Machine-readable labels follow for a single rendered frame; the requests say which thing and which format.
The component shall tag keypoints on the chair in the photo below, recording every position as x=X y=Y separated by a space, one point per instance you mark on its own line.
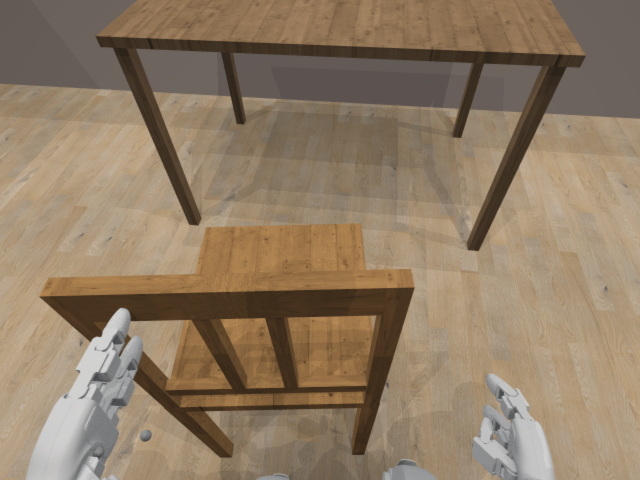
x=275 y=318

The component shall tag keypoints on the right robot shin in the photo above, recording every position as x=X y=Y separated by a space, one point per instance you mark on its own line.
x=407 y=462

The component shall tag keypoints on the robot right hand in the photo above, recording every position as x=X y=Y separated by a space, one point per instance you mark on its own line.
x=521 y=451

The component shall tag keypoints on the table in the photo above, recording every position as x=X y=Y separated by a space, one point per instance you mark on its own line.
x=512 y=32

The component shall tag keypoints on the robot left hand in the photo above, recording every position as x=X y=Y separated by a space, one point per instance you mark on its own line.
x=86 y=416

